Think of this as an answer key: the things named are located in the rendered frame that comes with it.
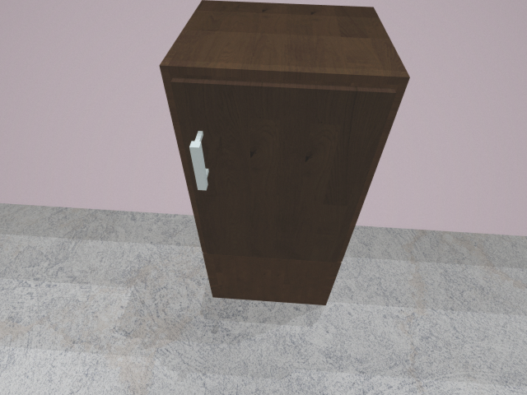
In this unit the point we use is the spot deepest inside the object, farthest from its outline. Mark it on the cupboard door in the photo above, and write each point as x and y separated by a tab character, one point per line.
287	162

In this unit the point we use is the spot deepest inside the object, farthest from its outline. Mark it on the handle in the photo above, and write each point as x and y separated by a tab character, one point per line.
196	151

